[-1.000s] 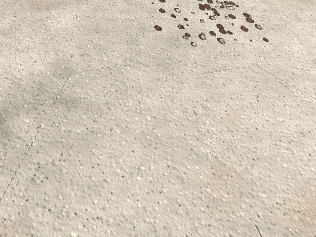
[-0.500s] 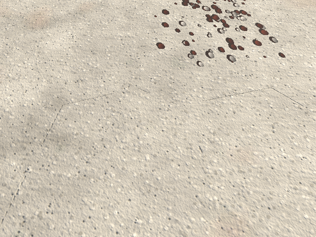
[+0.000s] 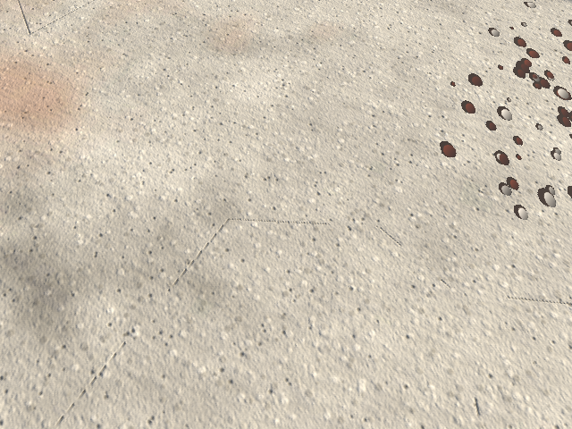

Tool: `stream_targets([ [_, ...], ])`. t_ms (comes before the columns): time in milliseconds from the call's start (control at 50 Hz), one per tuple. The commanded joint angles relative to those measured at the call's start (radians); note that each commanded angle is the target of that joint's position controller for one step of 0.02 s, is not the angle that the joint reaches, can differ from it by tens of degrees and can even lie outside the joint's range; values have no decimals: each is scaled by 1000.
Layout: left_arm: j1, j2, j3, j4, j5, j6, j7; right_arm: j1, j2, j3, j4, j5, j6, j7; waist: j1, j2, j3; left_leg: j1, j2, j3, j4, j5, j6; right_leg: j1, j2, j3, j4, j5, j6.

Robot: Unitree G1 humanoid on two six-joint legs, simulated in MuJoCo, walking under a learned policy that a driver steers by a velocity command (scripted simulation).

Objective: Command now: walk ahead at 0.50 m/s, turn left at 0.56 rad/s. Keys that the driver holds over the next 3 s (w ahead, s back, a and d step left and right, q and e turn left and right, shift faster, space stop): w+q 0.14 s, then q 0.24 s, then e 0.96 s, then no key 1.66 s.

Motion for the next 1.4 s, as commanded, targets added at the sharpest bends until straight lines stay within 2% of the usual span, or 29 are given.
stream_targets([
  [20,-52,73,-11,-156,-12,-85,-23,385,-285,-79,8,-11,-15,-19,-131,169,-408,927,338,-917,-356,-205,322,-767,141,320,743,-108,-31],
  [40,-159,118,0,-186,-50,-108,-30,357,-218,-60,14,-21,-29,-16,-149,108,-280,866,314,-783,-375,-117,260,-863,92,341,734,-14,-62],
  [100,-140,134,16,-163,1,-102,-16,158,-113,-25,-38,-20,-40,-22,-24,11,-135,469,204,-476,-385,148,177,-671,-14,350,505,168,-71],
  [200,-217,92,11,-209,27,-56,-6,190,-183,-37,-44,-19,-40,-57,-4,12,-63,287,135,-319,-392,535,153,-608,31,297,235,306,2],
  [260,-301,57,-4,-238,23,-53,-14,226,-182,-39,-41,-12,-14,-72,-40,67,-81,242,61,-249,-332,568,79,-517,105,273,4,503,-1],
  [340,-374,82,-2,-281,11,-46,-29,263,-171,-37,-36,-6,13,-83,-69,105,-101,303,77,-347,-256,415,34,-476,153,302,-151,565,-12],
  [420,-241,137,11,-249,31,-70,-37,195,-137,-24,-69,-14,18,-97,1,115,-152,408,75,-403,-54,415,-3,-350,127,307,-294,623,-70],
  [440,-179,168,14,-243,57,-78,-35,207,-93,-8,-83,-28,11,-95,13,54,-246,360,13,-361,100,335,-41,-162,26,376,-271,902,-121],
  [460,-135,192,9,-245,82,-75,-33,346,-51,7,-72,-41,5,-93,-30,-145,-355,162,-101,-295,361,-182,-99,110,-183,610,-199,1354,-279],
  [480,-105,123,-6,-208,58,-62,-41,489,-70,14,-40,-27,7,-82,-76,-305,-462,68,-110,-305,501,-543,-142,189,-317,868,-231,1209,-424],
  [500,-160,62,-25,-223,22,-52,-50,472,-145,-1,-6,-23,23,-76,-67,-178,-384,41,-39,-306,543,-507,-171,92,-268,860,-277,872,-403],
  [520,-197,54,-30,-230,14,-37,-57,341,-167,-8,-22,-26,42,-77,-35,-112,-270,-1,-18,-246,552,-459,-193,-1,-194,777,-303,670,-349],
  [580,-273,149,-8,-251,15,6,-52,205,-150,-13,-62,-36,73,-91,-48,-100,-104,50,0,-169,335,-378,-196,-262,-73,667,-394,412,-261],
  [640,-232,179,13,-253,13,26,-34,212,-99,-1,-47,-31,58,-105,-36,-151,-154,141,-39,-136,179,-324,-191,-251,-31,634,-403,417,-259],
  [800,-214,168,26,-277,-18,71,4,207,-113,-7,-36,-26,24,-85,-61,-160,-145,341,-48,-125,-202,-63,-126,-345,18,680,-386,183,-200],
  [820,-197,146,19,-280,-18,72,7,236,-157,-18,-37,-36,21,-87,-66,-110,-150,437,50,-194,-261,-60,-87,-437,57,644,-317,118,-155],
  [840,-212,101,9,-308,-17,67,5,245,-242,-37,-43,-62,26,-93,-54,104,-117,467,249,-407,-346,-88,17,-609,171,486,-106,16,-96],
  [860,-206,128,18,-327,-11,53,1,187,-255,-40,-61,-93,24,-88,-39,276,-97,361,406,-582,-400,66,133,-648,224,365,145,-97,-58],
  [900,-107,194,49,-266,-10,60,-5,58,-158,-11,-108,-72,10,-97,18,125,-95,342,323,-410,-349,217,89,-624,181,399,394,-9,-22],
  [940,-69,158,43,-242,-5,85,3,33,-138,-1,-116,-41,7,-98,15,100,-82,378,268,-291,-313,318,51,-662,167,380,512,70,15],
  [1080,-215,97,3,-362,-14,93,-31,132,-204,-22,-95,-42,38,-106,-71,159,-97,476,281,-157,-300,368,88,-598,89,268,226,127,57],
  [1160,-203,127,11,-387,-15,100,-49,123,-237,-36,-97,-24,38,-88,-67,182,-104,436,312,-122,-269,383,79,-453,102,199,54,126,10],
  [1220,-121,133,25,-371,-12,105,-54,106,-225,-36,-86,4,31,-80,-11,158,-114,382,289,-63,-141,319,0,-272,141,170,-226,315,-65],
  [1240,-71,179,44,-361,-10,103,-42,167,-188,-27,-64,-8,24,-75,-4,56,-150,278,239,9,-3,197,-75,-105,113,254,-301,504,-106],
  [1260,-27,317,75,-380,-1,100,-22,160,-116,-2,-107,-66,19,-69,-18,-261,-191,-36,118,90,335,-315,-182,118,-169,626,-267,977,-224],
  [1280,-27,312,63,-399,27,78,-33,71,-130,-3,-148,-61,14,-74,35,-280,-237,-172,8,-63,529,-561,-213,58,-308,802,-291,1066,-431],
  [1320,-86,240,44,-391,20,47,-38,30,-181,-19,-148,-26,23,-82,21,-144,-168,-195,47,-141,599,-420,-193,-8,-187,638,-308,878,-363],
  [1340,-130,217,38,-395,4,48,-31,44,-181,-22,-130,-34,27,-92,1,-94,-149,-193,57,-150,555,-347,-192,-40,-138,599,-311,791,-314],
  [1400,-181,183,19,-406,5,59,-15,114,-173,-23,-106,-36,37,-92,-41,-123,-167,-81,37,-130,504,-223,-208,-126,-90,531,-329,773,-294],
])
Next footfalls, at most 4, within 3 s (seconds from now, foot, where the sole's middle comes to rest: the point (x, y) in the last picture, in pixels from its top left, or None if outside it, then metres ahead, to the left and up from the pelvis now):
0.44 right None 0.43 -0.05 -0.75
0.82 left None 0.32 0.16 -0.75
1.24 right None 0.33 -0.11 -0.75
1.66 left None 0.38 0.12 -0.75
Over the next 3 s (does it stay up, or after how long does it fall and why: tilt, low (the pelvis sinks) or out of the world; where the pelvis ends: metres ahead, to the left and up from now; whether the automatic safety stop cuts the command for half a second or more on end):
stays up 0.33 0.04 0.03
